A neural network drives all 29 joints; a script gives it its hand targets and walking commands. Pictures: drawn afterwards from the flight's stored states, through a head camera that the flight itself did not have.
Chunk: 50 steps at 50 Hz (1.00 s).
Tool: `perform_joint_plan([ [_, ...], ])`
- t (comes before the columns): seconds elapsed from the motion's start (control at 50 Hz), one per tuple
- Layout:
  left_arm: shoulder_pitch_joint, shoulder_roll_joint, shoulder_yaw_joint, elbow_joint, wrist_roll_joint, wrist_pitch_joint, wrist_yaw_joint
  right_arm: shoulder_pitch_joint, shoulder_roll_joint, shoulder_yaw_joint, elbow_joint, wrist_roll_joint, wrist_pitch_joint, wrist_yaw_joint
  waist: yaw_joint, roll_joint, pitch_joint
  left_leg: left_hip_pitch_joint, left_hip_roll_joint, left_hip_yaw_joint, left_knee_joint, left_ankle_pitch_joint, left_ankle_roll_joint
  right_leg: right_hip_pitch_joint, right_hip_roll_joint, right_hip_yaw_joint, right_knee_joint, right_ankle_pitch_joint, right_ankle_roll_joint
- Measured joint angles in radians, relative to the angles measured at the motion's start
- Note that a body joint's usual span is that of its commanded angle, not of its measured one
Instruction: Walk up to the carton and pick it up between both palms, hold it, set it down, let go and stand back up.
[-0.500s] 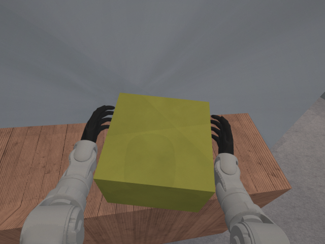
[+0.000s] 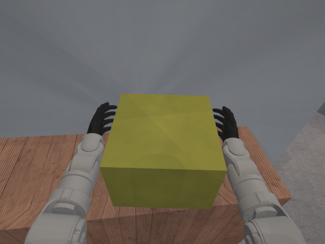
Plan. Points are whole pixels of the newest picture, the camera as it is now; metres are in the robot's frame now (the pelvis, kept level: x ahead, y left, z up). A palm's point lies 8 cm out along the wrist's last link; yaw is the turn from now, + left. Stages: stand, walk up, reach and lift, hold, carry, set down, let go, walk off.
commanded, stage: reach and lift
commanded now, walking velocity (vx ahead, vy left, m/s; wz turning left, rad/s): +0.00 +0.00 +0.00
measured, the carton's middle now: (163, 148) +0.37 -0.03 +0.05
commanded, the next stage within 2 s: hold in 1.32 s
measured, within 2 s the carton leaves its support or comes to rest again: neither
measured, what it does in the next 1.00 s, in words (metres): stands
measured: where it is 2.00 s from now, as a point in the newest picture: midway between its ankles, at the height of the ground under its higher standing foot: outside the picture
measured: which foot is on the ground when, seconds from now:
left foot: down 0.00-1.00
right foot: down 0.00-1.00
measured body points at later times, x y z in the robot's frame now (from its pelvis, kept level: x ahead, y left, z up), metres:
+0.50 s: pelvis -0.02 +0.00 +0.00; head -0.05 +0.01 +0.45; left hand +0.37 +0.16 +0.13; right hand +0.38 -0.18 +0.15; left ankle +0.03 +0.09 -0.74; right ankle +0.00 -0.16 -0.74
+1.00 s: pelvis -0.01 -0.01 +0.00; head -0.05 +0.00 +0.45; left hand +0.38 +0.16 +0.15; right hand +0.39 -0.18 +0.16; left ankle +0.03 +0.09 -0.74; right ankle +0.00 -0.16 -0.74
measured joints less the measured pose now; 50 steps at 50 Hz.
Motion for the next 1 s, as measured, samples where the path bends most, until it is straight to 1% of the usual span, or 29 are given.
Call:
perform_joint_plan([
  [0.1, 0.003, -0.004, 0.000, -0.075, 0.005, 0.073, 0.014, -0.009, -0.017, 0.008, -0.046, 0.012, 0.057, 0.000, 0.017, 0.006, -0.005, 0.005, 0.000, 0.000, -0.007, 0.009, 0.000, 0.002, 0.000, 0.000, 0.000, 0.005, 0.000],
  [0.2, 0.003, -0.004, 0.000, -0.124, 0.017, 0.145, 0.019, -0.024, -0.021, 0.004, -0.056, 0.012, 0.106, 0.005, 0.034, 0.006, -0.007, 0.015, 0.000, 0.000, -0.011, 0.015, 0.000, 0.010, 0.000, 0.000, 0.000, 0.009, 0.000],
  [0.38, 0.003, -0.005, 0.000, -0.189, 0.029, 0.249, 0.033, -0.059, -0.023, -0.019, -0.057, 0.012, 0.180, 0.026, 0.045, 0.006, -0.009, 0.024, 0.000, 0.000, -0.016, 0.026, -0.001, 0.017, 0.000, 0.000, 0.000, 0.017, 0.000],
  [0.52, 0.002, -0.008, 0.000, -0.207, 0.044, 0.285, 0.045, -0.106, -0.023, -0.049, -0.038, 0.012, 0.222, 0.046, 0.049, 0.006, -0.014, 0.028, 0.000, 0.000, -0.024, 0.033, -0.001, 0.017, 0.001, 0.000, 0.000, 0.021, 0.000],
  [0.6, 0.000, -0.008, 0.003, -0.228, 0.044, 0.306, 0.050, -0.116, -0.024, -0.051, -0.036, 0.012, 0.226, 0.051, 0.049, 0.006, -0.020, 0.031, 0.000, 0.000, -0.030, 0.035, -0.002, 0.017, 0.001, 0.000, 0.000, 0.020, 0.000],
  [0.8, -0.019, -0.009, 0.016, -0.230, 0.048, 0.338, 0.046, -0.138, -0.025, -0.061, -0.020, 0.012, 0.243, 0.055, 0.050, 0.006, -0.007, 0.038, 0.000, 0.000, -0.044, 0.041, -0.003, 0.017, 0.001, 0.000, 0.000, 0.019, 0.000],
  [0.88, -0.019, -0.009, 0.018, -0.251, 0.048, 0.355, 0.047, -0.141, -0.037, -0.036, -0.028, 0.012, 0.248, 0.054, 0.051, 0.006, -0.008, 0.039, 0.000, 0.000, -0.046, 0.041, -0.004, 0.017, 0.001, 0.000, 0.000, 0.017, -0.001],
  [1.0, -0.019, -0.009, 0.022, -0.267, 0.049, 0.364, 0.046, -0.146, -0.043, -0.027, -0.052, 0.012, 0.267, 0.049, 0.051, 0.006, -0.010, 0.040, 0.000, 0.000, -0.047, 0.040, -0.005, 0.017, 0.001, 0.000, 0.000, 0.016, -0.001],
])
